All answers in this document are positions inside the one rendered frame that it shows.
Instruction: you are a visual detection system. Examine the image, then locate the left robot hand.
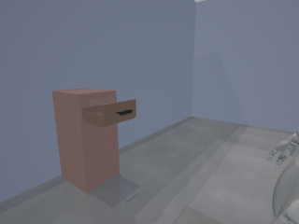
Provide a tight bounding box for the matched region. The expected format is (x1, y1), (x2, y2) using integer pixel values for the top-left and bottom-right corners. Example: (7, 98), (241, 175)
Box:
(271, 199), (299, 224)

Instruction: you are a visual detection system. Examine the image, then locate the right robot hand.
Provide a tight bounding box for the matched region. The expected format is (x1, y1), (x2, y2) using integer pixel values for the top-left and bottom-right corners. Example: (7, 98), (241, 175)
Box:
(266, 140), (296, 166)

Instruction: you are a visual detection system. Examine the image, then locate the robot right thigh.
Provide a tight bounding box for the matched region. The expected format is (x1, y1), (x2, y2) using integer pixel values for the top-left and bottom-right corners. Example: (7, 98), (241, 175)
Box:
(272, 155), (299, 219)

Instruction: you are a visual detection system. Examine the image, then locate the right robot shin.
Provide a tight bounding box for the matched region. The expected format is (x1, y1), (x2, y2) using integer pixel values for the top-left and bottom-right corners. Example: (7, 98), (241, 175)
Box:
(270, 211), (275, 221)

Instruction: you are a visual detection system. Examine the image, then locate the cabinet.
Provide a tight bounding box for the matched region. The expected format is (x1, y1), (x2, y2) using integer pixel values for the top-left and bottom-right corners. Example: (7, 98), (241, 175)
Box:
(51, 88), (120, 193)

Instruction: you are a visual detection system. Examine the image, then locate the right robot forearm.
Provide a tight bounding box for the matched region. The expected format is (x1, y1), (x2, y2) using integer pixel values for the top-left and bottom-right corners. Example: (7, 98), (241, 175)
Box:
(287, 129), (299, 147)

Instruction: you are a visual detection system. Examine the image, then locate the handle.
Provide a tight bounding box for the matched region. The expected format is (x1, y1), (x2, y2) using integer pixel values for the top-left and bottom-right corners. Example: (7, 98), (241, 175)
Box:
(116, 109), (133, 116)

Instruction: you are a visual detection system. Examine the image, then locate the drawer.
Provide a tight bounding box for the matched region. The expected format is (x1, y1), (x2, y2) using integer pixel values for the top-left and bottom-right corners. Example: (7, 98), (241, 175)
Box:
(81, 99), (136, 128)

